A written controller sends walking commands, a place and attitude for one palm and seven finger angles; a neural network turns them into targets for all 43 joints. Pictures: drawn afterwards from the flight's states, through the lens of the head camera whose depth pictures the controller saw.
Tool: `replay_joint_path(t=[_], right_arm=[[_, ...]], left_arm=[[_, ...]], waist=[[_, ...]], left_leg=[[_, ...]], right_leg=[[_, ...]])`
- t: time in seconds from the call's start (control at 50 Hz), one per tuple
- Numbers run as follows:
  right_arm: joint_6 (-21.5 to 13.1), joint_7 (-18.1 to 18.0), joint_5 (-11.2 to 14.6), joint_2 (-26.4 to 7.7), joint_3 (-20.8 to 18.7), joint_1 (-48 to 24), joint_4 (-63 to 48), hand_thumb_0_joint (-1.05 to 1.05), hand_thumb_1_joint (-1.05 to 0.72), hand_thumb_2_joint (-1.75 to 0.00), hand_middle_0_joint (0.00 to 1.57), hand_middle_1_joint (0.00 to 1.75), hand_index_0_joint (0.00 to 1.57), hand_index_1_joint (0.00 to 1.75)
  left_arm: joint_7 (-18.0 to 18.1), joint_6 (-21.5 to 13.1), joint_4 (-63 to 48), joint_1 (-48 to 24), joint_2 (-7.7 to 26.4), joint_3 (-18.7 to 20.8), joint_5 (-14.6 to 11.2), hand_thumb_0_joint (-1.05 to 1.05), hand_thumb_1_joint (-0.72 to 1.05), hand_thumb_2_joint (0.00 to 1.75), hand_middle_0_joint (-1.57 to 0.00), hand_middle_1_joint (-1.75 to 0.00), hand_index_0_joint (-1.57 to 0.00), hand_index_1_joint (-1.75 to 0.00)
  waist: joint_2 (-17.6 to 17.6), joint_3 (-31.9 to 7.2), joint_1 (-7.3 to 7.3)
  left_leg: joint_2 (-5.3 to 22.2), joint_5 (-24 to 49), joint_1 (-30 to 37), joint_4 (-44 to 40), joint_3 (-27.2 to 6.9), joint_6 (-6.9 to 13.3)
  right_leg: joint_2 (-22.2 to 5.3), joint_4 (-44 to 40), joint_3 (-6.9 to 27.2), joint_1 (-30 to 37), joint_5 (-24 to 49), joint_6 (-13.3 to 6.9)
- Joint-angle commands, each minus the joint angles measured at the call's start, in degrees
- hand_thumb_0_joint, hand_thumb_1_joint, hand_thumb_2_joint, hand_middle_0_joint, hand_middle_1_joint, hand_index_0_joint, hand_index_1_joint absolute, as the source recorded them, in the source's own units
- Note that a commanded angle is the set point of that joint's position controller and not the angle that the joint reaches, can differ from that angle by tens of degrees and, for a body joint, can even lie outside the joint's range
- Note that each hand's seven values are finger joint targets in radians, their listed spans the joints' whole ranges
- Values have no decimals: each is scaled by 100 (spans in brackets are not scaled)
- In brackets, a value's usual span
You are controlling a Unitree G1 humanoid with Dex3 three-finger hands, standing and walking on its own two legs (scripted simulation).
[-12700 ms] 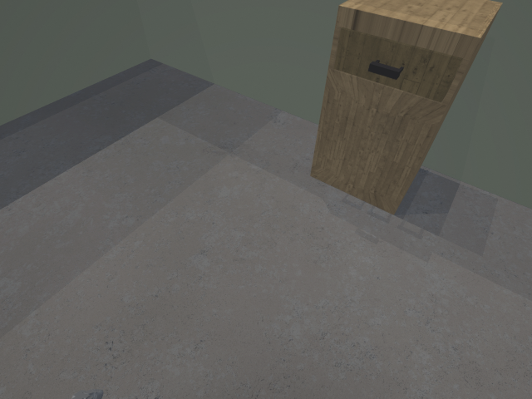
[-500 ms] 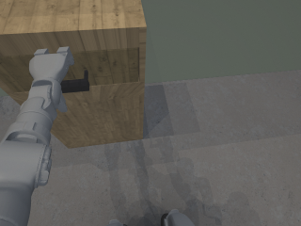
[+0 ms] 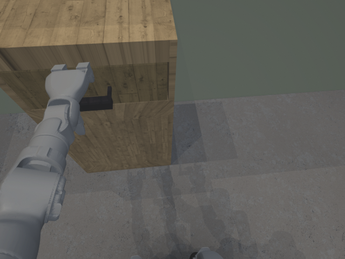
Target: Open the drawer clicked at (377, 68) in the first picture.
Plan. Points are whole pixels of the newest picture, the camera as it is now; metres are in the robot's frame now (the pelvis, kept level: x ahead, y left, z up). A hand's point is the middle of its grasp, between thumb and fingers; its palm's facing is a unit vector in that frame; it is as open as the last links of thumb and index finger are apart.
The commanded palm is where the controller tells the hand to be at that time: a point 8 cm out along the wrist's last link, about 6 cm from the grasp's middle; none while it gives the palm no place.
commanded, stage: move the hooked fingers above the handle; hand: left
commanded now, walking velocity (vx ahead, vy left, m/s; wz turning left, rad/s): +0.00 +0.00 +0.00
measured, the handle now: (92, 97) +0.56 +0.20 -0.03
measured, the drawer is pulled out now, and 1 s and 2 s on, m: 0.00 0.00 0.00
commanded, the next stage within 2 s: lower the fingers behind the handle in 0.14 s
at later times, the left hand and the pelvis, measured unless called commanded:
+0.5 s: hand (79, 107) +0.49 +0.21 +0.02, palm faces -0.08 -0.02 -1.00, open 13.8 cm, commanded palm +0.48 +0.21 +0.07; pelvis -0.01 -0.01 +0.00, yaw +0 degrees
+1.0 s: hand (84, 111) +0.50 +0.21 -0.01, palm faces -0.07 -0.03 -1.00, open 13.8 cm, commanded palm +0.49 +0.21 +0.03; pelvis -0.02 +0.00 -0.02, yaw -1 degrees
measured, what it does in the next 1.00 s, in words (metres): stands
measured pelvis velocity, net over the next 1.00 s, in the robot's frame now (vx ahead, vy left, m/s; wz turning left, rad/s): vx -0.02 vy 0.00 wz -0.01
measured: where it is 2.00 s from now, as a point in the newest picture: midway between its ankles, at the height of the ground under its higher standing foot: outside the picture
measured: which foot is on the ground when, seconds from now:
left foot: down 0.00-1.00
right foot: down 0.00-1.00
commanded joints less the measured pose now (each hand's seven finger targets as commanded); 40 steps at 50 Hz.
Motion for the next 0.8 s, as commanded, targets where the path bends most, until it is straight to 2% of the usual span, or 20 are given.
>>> replay_joint_path(t=[0.0,0.08,0.1,0.14,0.18,0.2,0.22,0.26,0.32,0.38,0.4,0.44,0.5,0.54,0.62,0.68,0.7,0.72,0.74,0.78], right_arm=[[-45,-139,10,-1020,-294,988,-245,0,-90,-90,20,30,20,30],[-68,-154,-33,-1017,-289,958,-278,0,-90,-90,20,30,20,30],[-70,-146,-42,-998,-303,969,-283,0,-90,-90,20,30,20,30],[-59,-133,-40,-1026,-284,920,-284,0,-90,-90,20,30,20,30],[-53,-136,-33,-1036,-283,887,-289,0,-90,-90,20,30,20,30],[-61,-137,-29,-1031,-289,916,-283,0,-90,-90,20,30,20,30],[-60,-143,-22,-1052,-297,911,-266,0,-90,-90,20,30,20,30],[-69,-146,-18,-1031,-310,913,-245,0,-90,-90,20,30,20,30],[-84,-177,-10,-1058,-315,967,-190,0,-90,-90,20,30,20,30],[-114,-194,-22,-1043,-323,991,-188,0,-90,-90,20,30,20,30],[-128,-185,-42,-1039,-335,1009,-178,0,-90,-90,20,30,20,30],[-140,-178,-43,-1036,-326,1003,-146,0,-90,-90,20,30,20,30],[-160,-157,-75,-1074,-311,1029,-116,0,-90,-90,20,30,20,30],[-192,-140,-78,-1068,-290,1037,-95,0,-90,-90,20,30,20,30],[-199,-98,-116,-1105,-294,1083,-104,0,-90,-90,20,30,20,30],[-204,-86,-117,-1086,-301,1097,-115,0,-90,-90,20,30,20,30],[-190,-91,-107,-1108,-293,1122,-100,0,-90,-90,20,30,20,30],[-191,-91,-93,-1098,-274,1109,-117,0,-90,-90,20,30,20,30],[-199,-101,-98,-1102,-282,1128,-92,0,-90,-90,20,30,20,30],[-191,-108,-120,-1120,-282,1119,-94,0,-90,-90,20,30,20,30]], left_arm=[[107,-121,-997,-2637,1188,175,-19,0,-50,30,-30,-120,-30,-120],[189,-297,-1239,-2607,1510,479,30,0,-50,30,-30,-120,-30,-120],[217,-293,-1169,-2542,1417,409,39,0,-50,30,-30,-120,-30,-120],[278,-250,-1111,-2370,1631,585,47,0,-50,30,-30,-120,-30,-120],[307,-201,-1091,-2371,1637,598,31,0,-50,30,-30,-120,-30,-120],[316,-179,-1101,-2512,1527,445,41,0,-50,30,-30,-120,-30,-120],[318,-177,-1157,-2508,1724,598,49,0,-50,30,-30,-120,-30,-120],[285,-163,-1085,-2434,1505,426,37,0,-50,30,-30,-120,-30,-120],[205,-256,-1007,-2442,1483,384,0,0,-50,30,-30,-120,-30,-120],[193,-435,-1140,-2504,1489,418,3,0,-50,30,-30,-120,-30,-120],[222,-497,-1181,-2482,1461,403,15,0,-50,30,-30,-120,-30,-120],[302,-525,-1044,-2510,1383,338,61,0,-50,30,-30,-120,-30,-120],[485,-489,-861,-2490,1645,560,113,0,-50,30,-30,-120,-30,-120],[596,-378,-770,-2772,1533,428,152,0,-50,30,-30,-120,-30,-120],[666,-206,-789,-2815,1768,602,187,0,-50,30,-30,-120,-30,-120],[592,-144,-767,-2779,1530,483,138,0,-50,30,-30,-120,-30,-120],[558,-109,-632,-2589,1626,546,146,0,-50,30,-30,-120,-30,-120],[522,-91,-620,-2683,1459,377,129,0,-50,30,-30,-120,-30,-120],[515,-112,-665,-2824,1521,412,150,0,-50,30,-30,-120,-30,-120],[494,-172,-747,-2685,1636,563,133,0,-50,30,-30,-120,-30,-120]], waist=[[85,-2275,-194],[185,-2554,-68],[166,-2554,-92],[162,-2499,-7],[71,-2477,-26],[88,-2489,-106],[115,-2543,-45],[156,-2484,-98],[-15,-2366,-182],[63,-2416,-154],[237,-2510,-149],[216,-2307,-198],[166,-2443,-166],[173,-2320,-273],[438,-2903,-217],[310,-2923,-244],[263,-2929,-205],[346,-2753,-265],[254,-2691,-299],[285,-2845,-221]], left_leg=[[-267,2610,1601,-293,-221,114],[-285,2829,1587,-214,-191,115],[-289,2822,1565,-196,-178,116],[-300,2766,1411,-196,-133,114],[-310,2736,1317,-203,-112,118],[-309,2673,1349,-208,-117,125],[-309,2639,1348,-205,-106,124],[-316,2640,1364,-200,-91,124],[-310,2442,1286,-185,-116,139],[-321,2422,1296,-134,-145,145],[-316,2393,1334,-120,-145,139],[-313,2206,1200,-74,-183,126],[-325,2164,1038,22,-202,138],[-328,1966,868,71,-193,143],[-311,2304,1068,234,-231,119],[-280,2445,1091,274,-249,117],[-275,2446,1032,293,-256,114],[-271,2325,985,280,-263,110],[-255,2221,929,294,-263,124],[-249,2438,1017,343,-287,116]], right_leg=[[366,-263,16,1174,1978,-229],[347,-156,44,1334,2206,-248],[350,-149,48,1347,2247,-231],[342,-127,56,1423,2284,-234],[331,-138,54,1495,2351,-227],[333,-160,70,1467,2333,-211],[327,-161,79,1501,2316,-214],[334,-176,76,1451,2327,-215],[333,-209,89,1347,2195,-197],[339,-176,106,1262,2095,-221],[336,-143,107,1199,2038,-220],[349,-99,66,917,1773,-233],[352,23,65,863,1714,-236],[355,46,47,683,1568,-227],[363,225,37,677,1748,-236],[382,249,13,682,1831,-228],[375,278,16,691,1843,-222],[382,259,3,538,1718,-223],[378,254,7,496,1646,-213],[385,332,4,496,1740,-230]])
